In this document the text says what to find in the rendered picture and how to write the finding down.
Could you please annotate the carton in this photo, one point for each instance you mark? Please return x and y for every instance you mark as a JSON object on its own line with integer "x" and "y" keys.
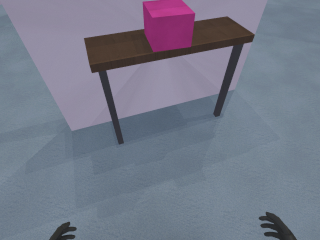
{"x": 168, "y": 24}

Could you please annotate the right robot hand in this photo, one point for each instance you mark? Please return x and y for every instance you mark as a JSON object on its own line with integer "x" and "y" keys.
{"x": 283, "y": 233}

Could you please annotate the left robot hand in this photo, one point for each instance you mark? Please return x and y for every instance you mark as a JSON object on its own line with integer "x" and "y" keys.
{"x": 64, "y": 228}

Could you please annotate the table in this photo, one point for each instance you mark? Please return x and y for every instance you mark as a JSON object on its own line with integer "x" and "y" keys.
{"x": 117, "y": 50}

